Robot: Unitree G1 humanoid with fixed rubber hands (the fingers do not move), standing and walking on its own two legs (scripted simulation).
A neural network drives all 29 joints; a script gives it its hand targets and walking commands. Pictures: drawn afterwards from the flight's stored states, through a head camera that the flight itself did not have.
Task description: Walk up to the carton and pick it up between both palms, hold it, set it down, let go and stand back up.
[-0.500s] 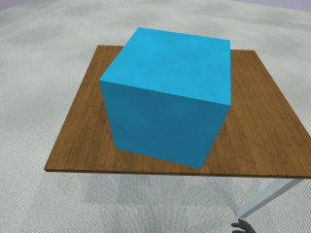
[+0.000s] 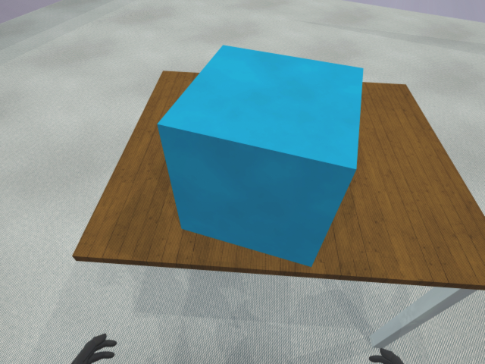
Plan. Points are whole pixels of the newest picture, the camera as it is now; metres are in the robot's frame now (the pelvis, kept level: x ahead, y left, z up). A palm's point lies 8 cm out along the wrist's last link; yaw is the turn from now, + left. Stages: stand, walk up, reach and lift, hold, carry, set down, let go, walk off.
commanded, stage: walk up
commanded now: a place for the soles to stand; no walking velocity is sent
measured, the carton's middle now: (266, 153) +0.51 -0.05 +0.05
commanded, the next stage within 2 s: stand in 1.28 s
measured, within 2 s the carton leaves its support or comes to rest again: neither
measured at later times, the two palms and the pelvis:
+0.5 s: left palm out of the picture +0.06 +0.30 -0.11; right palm out of the picture +0.11 -0.23 -0.08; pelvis +0.01 +0.03 +0.00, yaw +2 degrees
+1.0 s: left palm out of the picture +0.12 +0.29 -0.09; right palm out of the picture +0.15 -0.24 -0.09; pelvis +0.03 +0.02 +0.00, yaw +3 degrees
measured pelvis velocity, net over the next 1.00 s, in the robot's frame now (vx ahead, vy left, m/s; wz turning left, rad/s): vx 0.03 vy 0.02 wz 0.04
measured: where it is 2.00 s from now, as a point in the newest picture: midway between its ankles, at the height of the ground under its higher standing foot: outside the picture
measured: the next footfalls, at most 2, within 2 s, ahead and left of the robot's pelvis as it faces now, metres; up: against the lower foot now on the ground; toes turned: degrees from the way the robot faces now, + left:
none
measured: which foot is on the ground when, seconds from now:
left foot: down 0.00-1.00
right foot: down 0.00-1.00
